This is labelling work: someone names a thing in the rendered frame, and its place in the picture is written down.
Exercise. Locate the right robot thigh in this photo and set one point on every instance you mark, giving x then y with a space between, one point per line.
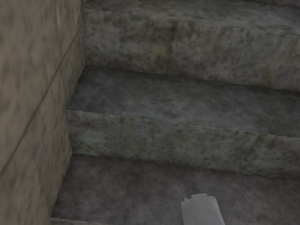
201 210

